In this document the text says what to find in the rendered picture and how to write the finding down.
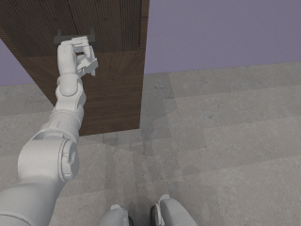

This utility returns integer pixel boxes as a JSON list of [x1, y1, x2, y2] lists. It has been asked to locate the handle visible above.
[[54, 27, 98, 51]]

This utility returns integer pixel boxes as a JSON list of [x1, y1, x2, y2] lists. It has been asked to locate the robot left hand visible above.
[[57, 36, 99, 78]]

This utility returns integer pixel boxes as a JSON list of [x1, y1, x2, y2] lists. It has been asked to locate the right robot thigh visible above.
[[154, 198, 198, 226]]

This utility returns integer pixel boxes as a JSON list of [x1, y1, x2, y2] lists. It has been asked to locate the robot left shin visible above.
[[110, 204, 130, 226]]

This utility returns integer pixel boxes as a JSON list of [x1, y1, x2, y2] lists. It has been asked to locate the drawer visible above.
[[0, 0, 140, 57]]

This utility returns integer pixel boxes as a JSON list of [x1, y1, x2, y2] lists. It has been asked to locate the left robot upper arm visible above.
[[0, 138, 80, 226]]

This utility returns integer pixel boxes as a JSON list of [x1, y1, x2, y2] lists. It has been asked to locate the cabinet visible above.
[[0, 0, 150, 137]]

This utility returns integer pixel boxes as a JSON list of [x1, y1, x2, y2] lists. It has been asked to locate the left robot forearm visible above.
[[17, 73, 87, 178]]

